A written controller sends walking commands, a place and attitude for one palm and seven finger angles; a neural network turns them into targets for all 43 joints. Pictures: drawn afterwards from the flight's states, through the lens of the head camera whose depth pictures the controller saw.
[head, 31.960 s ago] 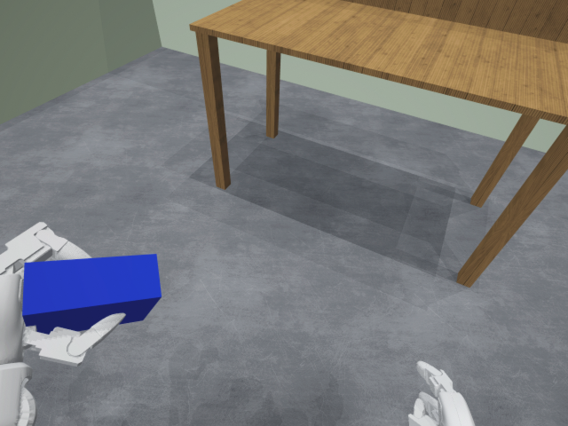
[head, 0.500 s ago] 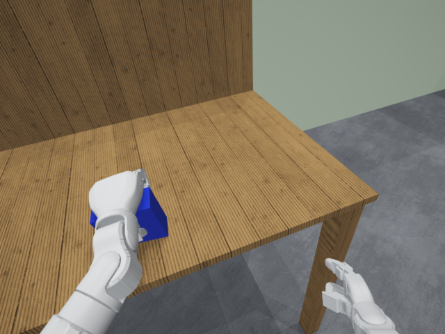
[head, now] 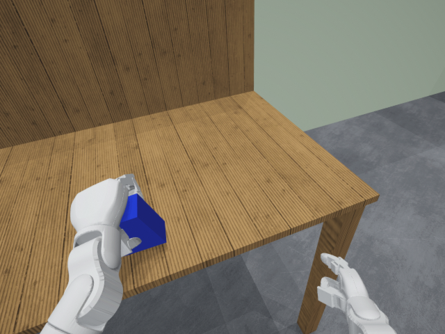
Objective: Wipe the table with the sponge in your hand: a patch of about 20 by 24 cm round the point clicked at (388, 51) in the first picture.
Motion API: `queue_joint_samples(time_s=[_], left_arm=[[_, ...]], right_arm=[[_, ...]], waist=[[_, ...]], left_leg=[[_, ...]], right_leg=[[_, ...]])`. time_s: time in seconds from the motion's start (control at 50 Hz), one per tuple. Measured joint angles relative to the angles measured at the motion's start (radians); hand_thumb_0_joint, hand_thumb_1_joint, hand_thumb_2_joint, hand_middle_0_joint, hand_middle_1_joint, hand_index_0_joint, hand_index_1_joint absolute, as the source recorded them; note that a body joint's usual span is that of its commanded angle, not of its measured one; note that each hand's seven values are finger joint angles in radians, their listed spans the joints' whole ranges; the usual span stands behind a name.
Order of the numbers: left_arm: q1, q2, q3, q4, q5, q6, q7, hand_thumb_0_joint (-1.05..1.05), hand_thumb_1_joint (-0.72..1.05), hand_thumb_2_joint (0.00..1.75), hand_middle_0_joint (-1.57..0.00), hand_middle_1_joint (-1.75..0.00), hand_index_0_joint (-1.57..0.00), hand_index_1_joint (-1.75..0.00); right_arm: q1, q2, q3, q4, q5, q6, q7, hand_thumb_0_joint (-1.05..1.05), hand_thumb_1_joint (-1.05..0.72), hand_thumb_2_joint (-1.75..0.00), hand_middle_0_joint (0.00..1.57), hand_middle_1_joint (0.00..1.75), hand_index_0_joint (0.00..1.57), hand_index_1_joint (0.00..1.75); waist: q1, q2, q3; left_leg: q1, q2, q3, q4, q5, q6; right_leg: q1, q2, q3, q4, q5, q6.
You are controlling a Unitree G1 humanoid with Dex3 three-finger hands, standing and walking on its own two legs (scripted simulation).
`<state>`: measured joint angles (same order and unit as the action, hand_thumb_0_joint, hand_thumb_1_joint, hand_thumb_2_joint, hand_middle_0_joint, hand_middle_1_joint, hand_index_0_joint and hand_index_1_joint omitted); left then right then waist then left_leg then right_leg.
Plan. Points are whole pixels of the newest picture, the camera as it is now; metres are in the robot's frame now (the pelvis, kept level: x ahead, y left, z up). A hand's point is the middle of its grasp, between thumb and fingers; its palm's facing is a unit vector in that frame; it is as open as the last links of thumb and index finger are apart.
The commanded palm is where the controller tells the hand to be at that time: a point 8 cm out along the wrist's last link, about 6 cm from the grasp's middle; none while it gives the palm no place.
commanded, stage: slide back across to the middle lane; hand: left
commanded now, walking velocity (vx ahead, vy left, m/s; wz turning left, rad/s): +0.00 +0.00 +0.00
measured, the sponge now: (130, 232) +0.27 +0.22 +0.08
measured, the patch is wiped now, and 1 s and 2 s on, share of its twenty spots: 0.95 0.95 0.95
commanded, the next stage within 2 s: wipe forward along the middle lane in 0.32 s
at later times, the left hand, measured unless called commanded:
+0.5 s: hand (89, 234) +0.23 +0.26 +0.12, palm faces +0.13 -0.17 -0.98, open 9.0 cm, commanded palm +0.20 +0.26 +0.18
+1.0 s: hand (92, 211) +0.28 +0.29 +0.12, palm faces +0.01 -0.07 -1.00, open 9.0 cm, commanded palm +0.26 +0.29 +0.16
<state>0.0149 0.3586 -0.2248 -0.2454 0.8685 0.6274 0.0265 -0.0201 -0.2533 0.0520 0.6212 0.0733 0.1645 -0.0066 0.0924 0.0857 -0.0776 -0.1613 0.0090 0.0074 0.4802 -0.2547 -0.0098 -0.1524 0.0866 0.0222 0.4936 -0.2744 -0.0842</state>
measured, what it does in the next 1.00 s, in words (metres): stands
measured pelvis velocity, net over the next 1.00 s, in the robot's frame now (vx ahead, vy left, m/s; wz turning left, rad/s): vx -0.02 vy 0.00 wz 0.05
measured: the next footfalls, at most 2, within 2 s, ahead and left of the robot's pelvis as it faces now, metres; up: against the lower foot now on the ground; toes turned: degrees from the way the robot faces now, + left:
none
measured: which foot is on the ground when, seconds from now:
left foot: down 0.00-1.00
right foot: down 0.00-1.00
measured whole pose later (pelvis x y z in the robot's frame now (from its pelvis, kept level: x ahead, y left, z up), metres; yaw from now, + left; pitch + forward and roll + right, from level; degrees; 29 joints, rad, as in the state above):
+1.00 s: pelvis -0.02 +0.00 +0.00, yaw +3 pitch -3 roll +1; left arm -0.27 0.46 -0.15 0.22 0.93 0.44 -0.08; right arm 0.05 -0.28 0.05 0.70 0.07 0.06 -0.09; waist 0.09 0.10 -0.04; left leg -0.20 0.00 -0.04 0.44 -0.20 -0.01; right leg -0.17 0.08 -0.02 0.45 -0.23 -0.09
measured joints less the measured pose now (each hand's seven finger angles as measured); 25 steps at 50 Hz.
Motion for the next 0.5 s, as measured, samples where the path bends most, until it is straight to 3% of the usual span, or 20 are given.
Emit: queue_joint_samples(time_s=[0.26, 0.5], left_arm=[[0.02, 0.069, 0.061, -0.003, -0.025, 0.005, -0.042, -0.02, -0.43, 1.09, -0.78, -1.44, -0.84, -1.42], [-0.005, 0.073, 0.038, 0.059, 0.012, -0.067, -0.06, -0.02, -0.44, 1.09, -0.79, -1.43, -0.85, -1.42]], right_arm=[[0.016, -0.017, 0.0, -0.003, -0.002, -0.023, -0.03, 0.01, -0.9, -0.9, 0.2, 0.3, 0.2, 0.3], [0.03, -0.003, 0.013, 0.027, -0.009, -0.078, -0.049, 0.01, -0.9, -0.9, 0.2, 0.3, 0.2, 0.3]], waist=[[0.007, 0.011, 0.02], [0.024, 0.02, 0.033]], left_leg=[[0.0, -0.01, -0.008, -0.007, 0.02, 0.008], [-0.001, -0.019, -0.021, -0.02, 0.042, 0.012]], right_leg=[[0.006, -0.01, -0.007, -0.012, 0.018, 0.008], [0.01, -0.019, -0.02, -0.025, 0.034, 0.013]])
